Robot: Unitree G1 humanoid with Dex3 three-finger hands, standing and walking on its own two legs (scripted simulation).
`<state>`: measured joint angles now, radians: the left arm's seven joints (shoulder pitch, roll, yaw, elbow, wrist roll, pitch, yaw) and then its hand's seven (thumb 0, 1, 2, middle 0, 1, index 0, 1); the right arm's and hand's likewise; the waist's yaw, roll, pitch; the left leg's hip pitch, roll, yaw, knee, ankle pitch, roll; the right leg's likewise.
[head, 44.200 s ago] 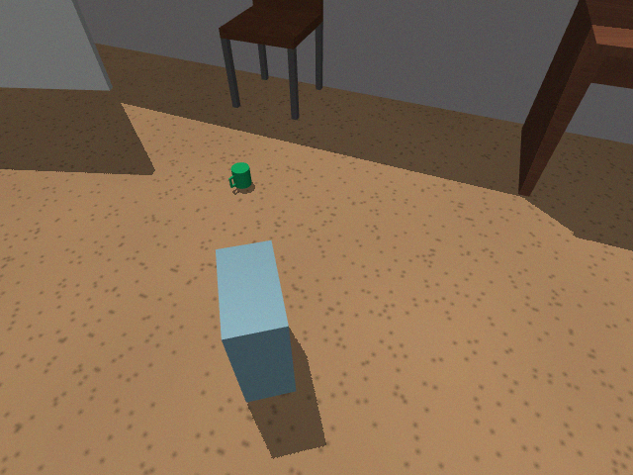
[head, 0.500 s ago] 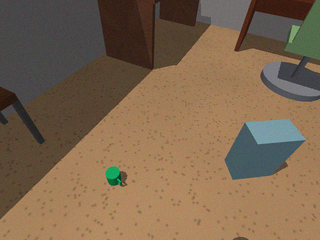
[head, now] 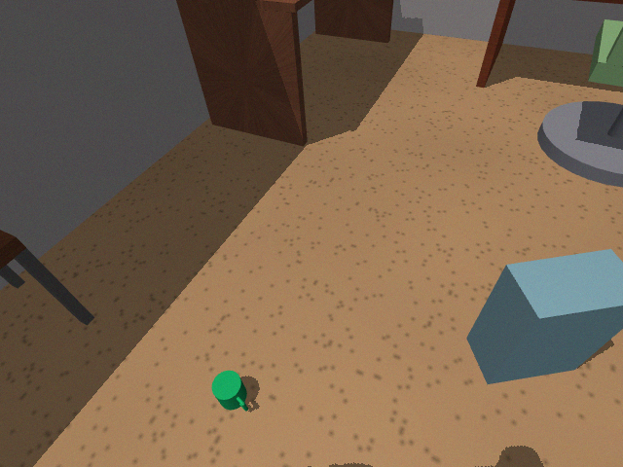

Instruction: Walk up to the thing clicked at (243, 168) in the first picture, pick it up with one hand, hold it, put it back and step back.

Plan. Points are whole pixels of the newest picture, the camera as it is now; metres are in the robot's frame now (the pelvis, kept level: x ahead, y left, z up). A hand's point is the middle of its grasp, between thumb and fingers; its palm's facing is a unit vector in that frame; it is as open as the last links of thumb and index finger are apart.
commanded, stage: walk up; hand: left
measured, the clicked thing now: (233, 393) +0.49 +0.30 -0.72
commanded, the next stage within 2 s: none
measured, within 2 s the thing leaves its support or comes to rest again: neither
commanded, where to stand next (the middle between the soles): +0.12 -0.01 m, yaw +0 degrees
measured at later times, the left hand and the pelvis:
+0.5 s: hand out of the picture +0.14 +0.27 -0.16, palm faces -0.03 -0.94 -0.34, open 7.4 cm; pelvis +0.08 +0.02 +0.00, yaw -1 degrees
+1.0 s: hand out of the picture +0.17 +0.27 -0.14, palm faces -0.04 -0.94 -0.33, open 7.4 cm; pelvis +0.08 +0.02 +0.01, yaw -1 degrees
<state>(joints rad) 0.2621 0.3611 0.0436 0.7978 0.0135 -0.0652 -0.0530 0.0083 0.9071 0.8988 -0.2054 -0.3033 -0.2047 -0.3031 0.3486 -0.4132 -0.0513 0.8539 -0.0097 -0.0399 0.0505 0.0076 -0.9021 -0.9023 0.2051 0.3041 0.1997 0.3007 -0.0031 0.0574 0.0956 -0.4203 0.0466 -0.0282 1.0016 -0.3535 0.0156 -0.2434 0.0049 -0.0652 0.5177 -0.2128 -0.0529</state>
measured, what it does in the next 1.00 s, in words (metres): steps on the spot: left foot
